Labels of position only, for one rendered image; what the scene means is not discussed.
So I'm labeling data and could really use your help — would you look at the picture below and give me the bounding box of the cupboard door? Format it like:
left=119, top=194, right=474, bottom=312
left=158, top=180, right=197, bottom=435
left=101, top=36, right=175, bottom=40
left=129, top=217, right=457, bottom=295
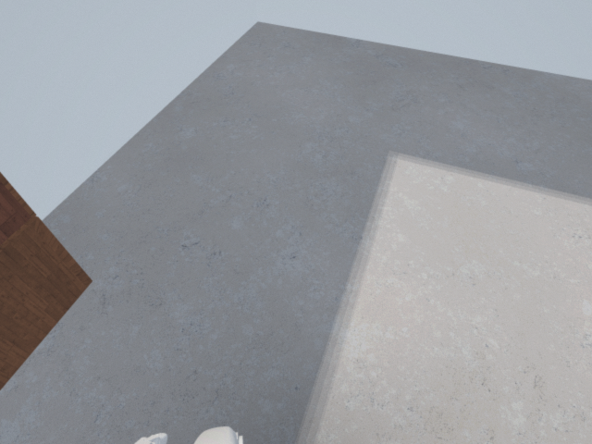
left=0, top=181, right=31, bottom=245

